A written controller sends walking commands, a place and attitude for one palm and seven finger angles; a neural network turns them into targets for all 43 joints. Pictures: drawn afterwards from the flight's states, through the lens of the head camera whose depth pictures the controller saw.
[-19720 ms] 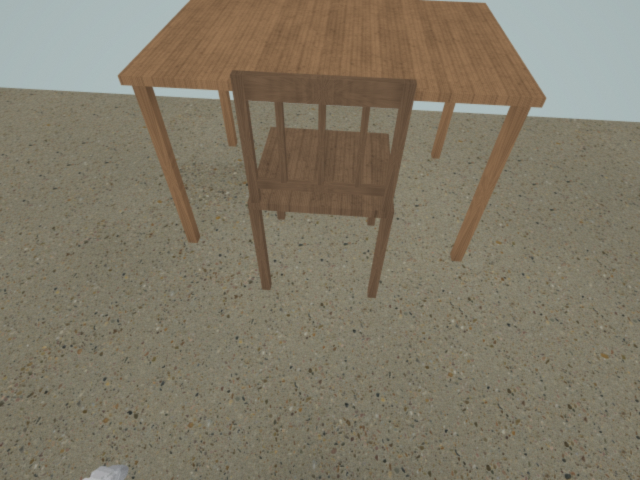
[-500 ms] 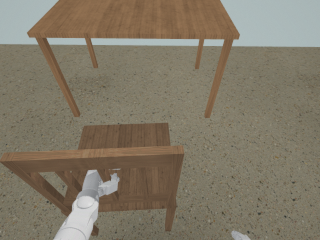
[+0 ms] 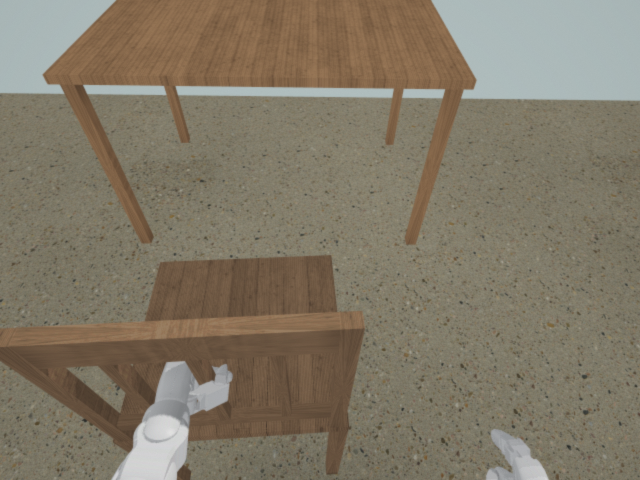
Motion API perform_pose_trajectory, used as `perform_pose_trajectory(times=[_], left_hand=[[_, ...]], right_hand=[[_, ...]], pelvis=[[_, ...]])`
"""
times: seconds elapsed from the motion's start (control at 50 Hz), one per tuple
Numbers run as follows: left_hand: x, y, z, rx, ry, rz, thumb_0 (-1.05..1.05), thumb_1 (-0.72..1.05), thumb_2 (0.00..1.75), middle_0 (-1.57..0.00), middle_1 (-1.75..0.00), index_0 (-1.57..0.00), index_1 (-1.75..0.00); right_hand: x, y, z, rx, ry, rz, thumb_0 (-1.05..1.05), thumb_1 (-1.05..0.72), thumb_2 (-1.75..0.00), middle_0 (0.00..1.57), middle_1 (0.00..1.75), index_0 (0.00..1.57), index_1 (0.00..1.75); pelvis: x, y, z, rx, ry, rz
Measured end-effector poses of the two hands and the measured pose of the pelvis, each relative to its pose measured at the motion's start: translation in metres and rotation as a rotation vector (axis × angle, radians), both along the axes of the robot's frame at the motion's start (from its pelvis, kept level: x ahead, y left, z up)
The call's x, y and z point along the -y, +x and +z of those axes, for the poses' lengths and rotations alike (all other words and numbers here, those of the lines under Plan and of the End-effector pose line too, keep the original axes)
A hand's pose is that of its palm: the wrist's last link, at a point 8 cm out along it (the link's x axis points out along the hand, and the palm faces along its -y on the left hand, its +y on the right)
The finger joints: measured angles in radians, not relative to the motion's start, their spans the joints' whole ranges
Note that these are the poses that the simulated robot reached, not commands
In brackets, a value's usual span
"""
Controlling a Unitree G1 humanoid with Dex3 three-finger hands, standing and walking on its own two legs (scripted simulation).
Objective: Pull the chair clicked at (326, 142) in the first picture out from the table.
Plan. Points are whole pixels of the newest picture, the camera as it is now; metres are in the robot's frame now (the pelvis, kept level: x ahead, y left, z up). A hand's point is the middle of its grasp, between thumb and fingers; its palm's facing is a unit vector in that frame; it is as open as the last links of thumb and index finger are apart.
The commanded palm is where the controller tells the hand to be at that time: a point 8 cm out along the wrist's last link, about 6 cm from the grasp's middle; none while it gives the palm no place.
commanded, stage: stop walking, hand still on the chair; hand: left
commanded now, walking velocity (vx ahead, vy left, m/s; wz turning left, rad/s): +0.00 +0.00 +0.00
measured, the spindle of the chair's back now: (212, 387) +0.26 +0.18 -0.11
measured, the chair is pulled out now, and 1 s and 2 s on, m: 0.64 0.64 0.64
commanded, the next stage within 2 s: open the thumb and straighten the fingers in 0.04 s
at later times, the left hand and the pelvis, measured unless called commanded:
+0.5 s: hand (204, 380) +0.26 +0.18 -0.08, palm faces +0.06 -0.98 -0.16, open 11.2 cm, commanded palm +0.23 +0.22 -0.05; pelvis +0.01 +0.02 -0.03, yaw +1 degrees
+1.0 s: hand (215, 382) +0.26 +0.17 -0.08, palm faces +0.05 -0.99 -0.16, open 17.3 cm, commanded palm +0.23 +0.22 -0.05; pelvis +0.04 +0.01 -0.04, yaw +3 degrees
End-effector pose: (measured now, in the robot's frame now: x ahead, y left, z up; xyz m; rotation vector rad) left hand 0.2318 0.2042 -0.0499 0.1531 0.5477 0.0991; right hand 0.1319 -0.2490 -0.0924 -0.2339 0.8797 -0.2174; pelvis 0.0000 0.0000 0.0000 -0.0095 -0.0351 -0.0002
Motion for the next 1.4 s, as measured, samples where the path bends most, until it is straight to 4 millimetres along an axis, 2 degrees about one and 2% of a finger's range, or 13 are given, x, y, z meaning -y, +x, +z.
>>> perform_pose_trajectory(times=[0.16,0.26,0.34,0.46,0.56,0.66,0.82,0.94,1.06,1.2,1.4], left_hand=[[0.0,0.0,0.0,-0.002,-0.005,-0.002,0.03,0.72,0.87,-0.37,-1.31,-0.5,-1.45],[-0.004,0.0,-0.004,0.026,-0.062,0.006,0.03,0.65,0.83,-0.39,-1.35,-0.5,-1.45],[-0.012,0.003,-0.004,0.051,-0.028,-0.022,0.02,0.45,0.71,-0.43,-1.38,-0.5,-1.45],[-0.028,0.009,-0.007,0.023,-0.001,0.0,0.01,-0.04,0.45,-0.45,-1.36,-0.48,-1.39],[-0.023,0.012,-0.009,0.008,-0.023,-0.004,0.01,-0.33,0.31,-0.4,-1.16,-0.4,-1.18],[-0.01,0.013,-0.008,0.018,-0.04,-0.024,0.0,-0.46,0.24,-0.3,-0.87,-0.3,-0.88],[-0.019,0.014,-0.012,-0.014,0.004,0.017,0.0,-0.52,0.21,-0.12,-0.34,-0.12,-0.35],[-0.017,0.012,-0.006,-0.004,-0.005,0.01,-0.01,-0.53,0.21,-0.04,-0.11,-0.04,-0.12],[-0.016,0.002,-0.012,-0.036,-0.011,0.014,-0.01,-0.53,0.2,-0.02,-0.03,-0.01,-0.04],[-0.026,-0.026,-0.007,-0.04,0.013,0.038,-0.01,-0.53,0.2,-0.01,-0.01,-0.01,-0.01],[-0.017,-0.061,-0.009,-0.048,-0.011,0.024,-0.01,-0.53,0.2,-0.01,0.0,0.0,0.0]], right_hand=[[-0.02,-0.009,-0.006,-0.031,0.038,0.009,0.0,-0.9,-0.9,0.2,0.3,0.2,0.3],[-0.021,-0.015,-0.008,-0.026,0.075,0.003,0.01,-0.9,-0.9,0.2,0.3,0.2,0.3],[-0.014,-0.016,-0.012,-0.015,0.056,0.006,0.01,-0.9,-0.9,0.2,0.3,0.2,0.3],[-0.009,-0.007,-0.024,-0.008,0.036,0.01,0.01,-0.9,-0.9,0.2,0.3,0.2,0.3],[-0.013,0.01,-0.029,0.024,0.033,0.015,0.01,-0.9,-0.9,0.2,0.3,0.2,0.3],[-0.021,0.031,-0.028,0.069,0.039,0.036,0.01,-0.9,-0.9,0.2,0.3,0.2,0.3],[-0.026,0.059,-0.027,0.102,0.04,0.08,0.01,-0.9,-0.9,0.2,0.3,0.2,0.3],[-0.023,0.066,-0.027,0.112,0.034,0.09,0.01,-0.9,-0.9,0.2,0.3,0.2,0.3],[-0.016,0.063,-0.028,0.107,0.02,0.074,0.01,-0.9,-0.9,0.2,0.3,0.2,0.3],[-0.011,0.056,-0.027,0.115,0.012,0.048,0.01,-0.9,-0.9,0.2,0.3,0.2,0.3],[-0.017,0.053,-0.029,0.162,0.013,0.061,0.01,-0.9,-0.9,0.2,0.3,0.2,0.3]], pelvis=[[-0.005,-0.001,0.001,-0.002,0.0,-0.002],[-0.006,-0.002,-0.006,-0.057,0.004,0.02],[-0.01,-0.001,-0.013,-0.094,0.0,0.023],[-0.017,0.004,-0.023,-0.145,-0.002,0.024],[-0.02,0.014,-0.029,-0.175,-0.001,0.026],[-0.019,0.024,-0.034,-0.193,-0.001,0.028],[-0.014,0.032,-0.04,-0.211,-0.007,0.04],[-0.011,0.037,-0.042,-0.221,-0.012,0.05],[-0.008,0.037,-0.045,-0.224,-0.01,0.048],[-0.006,0.035,-0.046,-0.22,-0.015,0.051],[-0.008,0.023,-0.052,-0.215,-0.02,0.061]])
